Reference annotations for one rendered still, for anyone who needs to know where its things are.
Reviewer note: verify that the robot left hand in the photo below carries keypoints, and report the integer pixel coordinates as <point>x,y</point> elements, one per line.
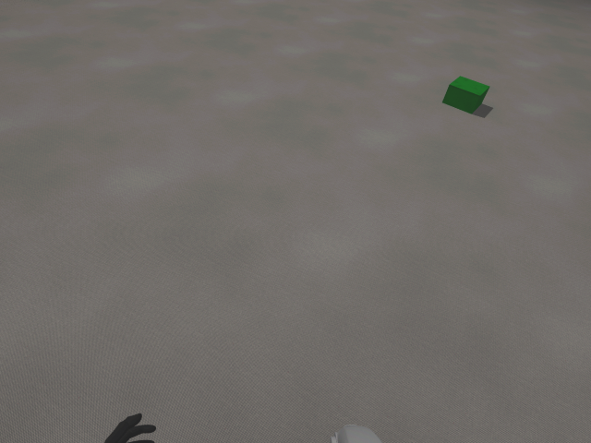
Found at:
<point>127,429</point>

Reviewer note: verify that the carton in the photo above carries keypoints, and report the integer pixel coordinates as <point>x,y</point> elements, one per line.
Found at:
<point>465,94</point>

